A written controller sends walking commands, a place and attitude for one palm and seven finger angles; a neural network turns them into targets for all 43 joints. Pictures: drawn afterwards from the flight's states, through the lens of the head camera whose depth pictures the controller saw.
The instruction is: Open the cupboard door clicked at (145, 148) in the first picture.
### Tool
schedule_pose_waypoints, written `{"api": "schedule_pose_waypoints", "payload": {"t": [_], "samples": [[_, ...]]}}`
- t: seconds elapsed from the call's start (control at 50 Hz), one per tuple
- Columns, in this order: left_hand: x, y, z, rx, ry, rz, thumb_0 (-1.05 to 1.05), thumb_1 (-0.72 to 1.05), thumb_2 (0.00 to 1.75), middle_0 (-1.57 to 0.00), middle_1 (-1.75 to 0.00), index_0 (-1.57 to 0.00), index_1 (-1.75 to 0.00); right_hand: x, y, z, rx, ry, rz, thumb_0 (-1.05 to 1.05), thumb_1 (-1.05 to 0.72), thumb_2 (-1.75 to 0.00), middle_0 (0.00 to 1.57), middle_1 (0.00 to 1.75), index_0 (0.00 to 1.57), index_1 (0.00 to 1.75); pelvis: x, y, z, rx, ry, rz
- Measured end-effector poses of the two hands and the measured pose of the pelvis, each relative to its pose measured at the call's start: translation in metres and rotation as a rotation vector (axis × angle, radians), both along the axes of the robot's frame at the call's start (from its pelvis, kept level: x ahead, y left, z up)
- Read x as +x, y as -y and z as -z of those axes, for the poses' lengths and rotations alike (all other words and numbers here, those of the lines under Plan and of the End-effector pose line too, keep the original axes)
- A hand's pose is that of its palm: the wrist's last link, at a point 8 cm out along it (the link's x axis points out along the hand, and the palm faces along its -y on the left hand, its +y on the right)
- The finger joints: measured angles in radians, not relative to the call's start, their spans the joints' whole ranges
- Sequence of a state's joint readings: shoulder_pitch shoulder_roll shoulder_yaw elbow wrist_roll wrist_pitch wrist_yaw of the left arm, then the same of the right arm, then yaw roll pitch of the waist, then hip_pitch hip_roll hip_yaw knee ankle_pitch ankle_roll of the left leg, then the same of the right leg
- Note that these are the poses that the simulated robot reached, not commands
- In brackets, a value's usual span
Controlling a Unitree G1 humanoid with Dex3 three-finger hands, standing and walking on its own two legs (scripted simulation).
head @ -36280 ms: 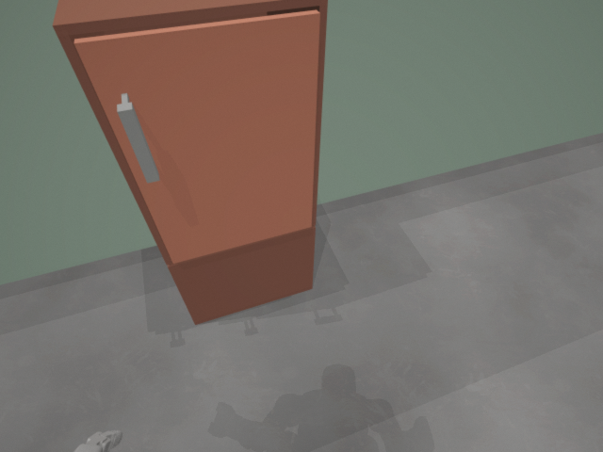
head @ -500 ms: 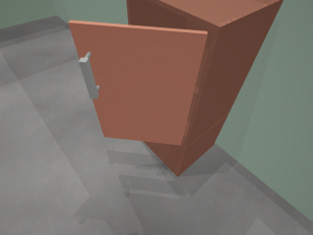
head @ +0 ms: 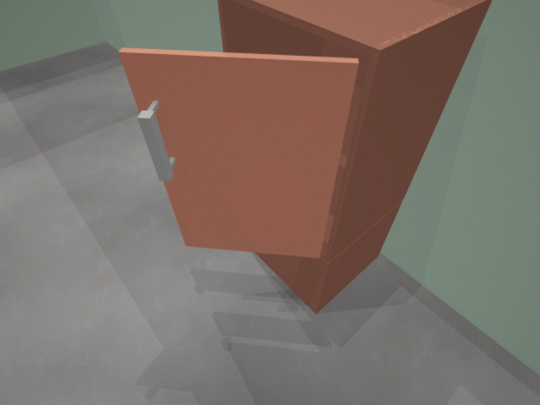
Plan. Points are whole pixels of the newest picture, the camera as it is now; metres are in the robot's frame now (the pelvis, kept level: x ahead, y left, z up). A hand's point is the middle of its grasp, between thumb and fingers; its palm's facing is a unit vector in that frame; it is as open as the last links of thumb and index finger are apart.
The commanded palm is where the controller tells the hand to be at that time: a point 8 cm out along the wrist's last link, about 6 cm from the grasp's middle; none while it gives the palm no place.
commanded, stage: look again from close up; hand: left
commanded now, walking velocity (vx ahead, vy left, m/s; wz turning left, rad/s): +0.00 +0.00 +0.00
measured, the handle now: (160, 142) +0.58 +0.26 +0.06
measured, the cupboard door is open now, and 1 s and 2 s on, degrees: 43 43 43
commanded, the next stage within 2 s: raise the hand with hooked fingers in 0.16 s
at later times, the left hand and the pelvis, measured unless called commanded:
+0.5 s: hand (151, 335) +0.21 +0.19 +0.01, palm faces +0.17 -0.98 -0.09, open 7.7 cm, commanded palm +0.12 +0.24 -0.04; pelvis -0.01 -0.01 -0.02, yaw +1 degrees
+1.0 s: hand (138, 359) +0.18 +0.20 +0.00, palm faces -0.14 -0.99 -0.04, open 10.5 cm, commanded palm +0.15 +0.26 +0.00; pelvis -0.05 -0.01 -0.06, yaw +0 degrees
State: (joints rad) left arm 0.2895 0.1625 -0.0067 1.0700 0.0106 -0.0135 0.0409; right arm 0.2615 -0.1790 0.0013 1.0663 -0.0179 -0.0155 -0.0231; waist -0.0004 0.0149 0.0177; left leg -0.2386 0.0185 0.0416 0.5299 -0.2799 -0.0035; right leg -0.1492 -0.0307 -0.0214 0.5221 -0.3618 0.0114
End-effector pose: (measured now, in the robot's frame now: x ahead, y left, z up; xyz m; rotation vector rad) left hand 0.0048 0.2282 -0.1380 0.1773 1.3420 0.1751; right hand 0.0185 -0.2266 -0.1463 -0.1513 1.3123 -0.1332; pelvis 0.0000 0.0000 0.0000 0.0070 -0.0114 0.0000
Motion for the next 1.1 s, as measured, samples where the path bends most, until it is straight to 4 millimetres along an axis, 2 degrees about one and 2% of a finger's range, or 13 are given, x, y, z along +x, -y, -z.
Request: {"api": "schedule_pose_waypoints", "payload": {"t": [0.28, 0.3, 0.44, 0.5, 0.56, 0.62, 0.68, 0.74, 0.78, 0.86, 0.96, 1.02, 1.1], "samples": [[0.017, -0.005, 0.001, 0.007, 0.010, 0.019, 0.00, 0.91, 0.89, -0.20, -0.30, -0.20, -0.30, 0.015, 0.010, -0.008, -0.026, -0.002, -0.009, 0.00, -0.91, -0.90, 0.20, 0.30, 0.20, 0.30, 0.005, 0.004, -0.002, -0.004, -0.012, 0.007], [0.026, -0.006, -0.005, -0.001, 0.064, -0.038, 0.00, 0.91, 0.89, -0.20, -0.30, -0.21, -0.30, 0.019, 0.012, -0.010, -0.032, 0.030, -0.004, 0.00, -0.91, -0.90, 0.20, 0.30, 0.20, 0.30, 0.005, 0.004, -0.002, -0.008, -0.016, 0.005], [0.153, -0.011, -0.135, 0.049, 0.951, -0.040, 0.01, 0.86, 0.87, -0.20, -0.34, -0.21, -0.33, 0.083, 0.023, -0.032, -0.077, 0.474, -0.012, 0.01, -0.91, -0.90, 0.20, 0.30, 0.20, 0.30, -0.004, 0.005, 0.006, 0.006, -0.055, -0.027], [0.176, -0.006, -0.157, -0.005, 1.185, 0.058, 0.01, 0.81, 0.85, -0.20, -0.37, -0.21, -0.36, 0.111, 0.029, -0.041, -0.078, 0.607, -0.028, 0.01, -0.91, -0.90, 0.20, 0.30, 0.20, 0.30, -0.014, 0.011, 0.017, 0.008, -0.112, -0.017], [0.170, 0.002, -0.144, -0.101, 1.279, 0.173, 0.00, 0.75, 0.82, -0.21, -0.41, -0.21, -0.40, 0.133, 0.037, -0.048, -0.088, 0.706, -0.072, 0.01, -0.90, -0.90, 0.20, 0.30, 0.20, 0.30, -0.025, 0.018, 0.033, 0.010, -0.160, -0.007], [0.143, 0.002, -0.114, -0.179, 1.232, 0.234, 0.00, 0.68, 0.80, -0.21, -0.45, -0.22, -0.44, 0.149, 0.045, -0.051, -0.111, 0.773, -0.121, 0.01, -0.90, -0.90, 0.20, 0.30, 0.20, 0.30, -0.034, 0.023, 0.049, 0.007, -0.192, -0.009], [0.113, -0.010, -0.092, -0.186, 1.184, 0.174, 0.00, 0.61, 0.77, -0.22, -0.49, -0.23, -0.49, 0.156, 0.050, -0.050, -0.142, 0.803, -0.152, 0.01, -0.90, -0.90, 0.20, 0.30, 0.20, 0.30, -0.038, 0.026, 0.062, -0.002, -0.207, -0.017], [0.096, -0.025, -0.097, -0.119, 1.240, 0.101, 0.01, 0.54, 0.74, -0.23, -0.54, -0.23, -0.53, 0.156, 0.048, -0.042, -0.158, 0.799, -0.173, 0.01, -0.90, -0.90, 0.20, 0.30, 0.20, 0.30, -0.041, 0.027, 0.070, -0.024, -0.203, -0.029], [0.097, -0.031, -0.111, -0.074, 1.323, 0.106, 0.01, 0.49, 0.72, -0.23, -0.57, -0.24, -0.56, 0.152, 0.043, -0.034, -0.156, 0.782, -0.186, 0.01, -0.90, -0.90, 0.20, 0.30, 0.20, 0.30, -0.044, 0.026, 0.074, -0.038, -0.198, -0.036], [0.123, -0.028, -0.134, -0.095, 1.428, 0.219, 0.01, 0.40, 0.68, -0.23, -0.63, -0.24, -0.62, 0.132, 0.029, -0.016, -0.121, 0.735, -0.176, 0.01, -0.90, -0.90, 0.20, 0.30, 0.20, 0.30, -0.051, 0.024, 0.077, -0.057, -0.185, -0.043], [0.161, -0.022, -0.137, -0.222, 1.273, 0.338, 0.01, 0.29, 0.63, -0.24, -0.70, -0.25, -0.69, 0.094, 0.015, -0.008, -0.070, 0.667, -0.089, 0.01, -0.90, -0.90, 0.21, 0.30, 0.20, 0.30, -0.056, 0.018, 0.066, -0.049, -0.178, -0.023], [0.166, -0.031, -0.140, -0.231, 1.208, 0.281, 0.00, 0.22, 0.60, -0.25, -0.75, -0.26, -0.74, 0.073, 0.014, -0.012, -0.067, 0.631, -0.034, 0.01, -0.90, -0.90, 0.21, 0.30, 0.20, 0.30, -0.054, 0.013, 0.057, -0.038, -0.176, -0.005], [0.160, -0.052, -0.155, -0.144, 1.263, 0.189, 0.00, 0.13, 0.56, -0.26, -0.81, -0.26, -0.80, 0.054, 0.017, -0.016, -0.091, 0.589, -0.022, 0.01, -0.90, -0.90, 0.21, 0.30, 0.20, 0.30, -0.051, 0.006, 0.050, -0.034, -0.173, 0.002]]}}
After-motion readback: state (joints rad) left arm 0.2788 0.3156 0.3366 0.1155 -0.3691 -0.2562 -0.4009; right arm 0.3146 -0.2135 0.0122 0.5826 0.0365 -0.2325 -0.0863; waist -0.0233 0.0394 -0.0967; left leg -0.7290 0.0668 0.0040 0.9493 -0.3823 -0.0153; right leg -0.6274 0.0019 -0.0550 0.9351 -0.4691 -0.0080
